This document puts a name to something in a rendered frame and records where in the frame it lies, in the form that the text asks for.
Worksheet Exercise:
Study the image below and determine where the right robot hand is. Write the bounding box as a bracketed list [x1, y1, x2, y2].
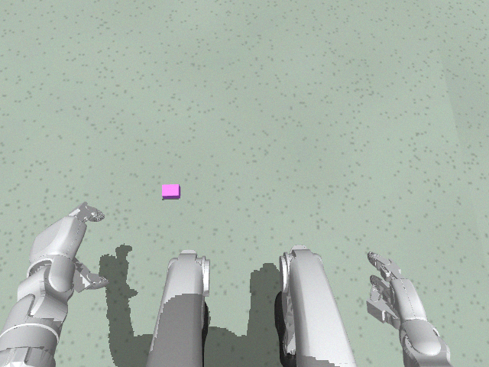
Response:
[366, 252, 428, 330]

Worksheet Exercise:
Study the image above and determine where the left robot arm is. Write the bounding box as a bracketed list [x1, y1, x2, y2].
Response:
[0, 255, 76, 367]

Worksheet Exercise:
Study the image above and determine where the small box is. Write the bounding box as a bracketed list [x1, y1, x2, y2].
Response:
[162, 184, 180, 199]

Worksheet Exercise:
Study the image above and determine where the right robot arm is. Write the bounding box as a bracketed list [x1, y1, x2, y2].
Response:
[399, 320, 453, 367]

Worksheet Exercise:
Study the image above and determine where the left robot hand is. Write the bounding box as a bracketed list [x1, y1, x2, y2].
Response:
[29, 202, 110, 293]

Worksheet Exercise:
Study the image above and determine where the right robot foot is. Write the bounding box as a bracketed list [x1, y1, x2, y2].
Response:
[274, 291, 296, 367]

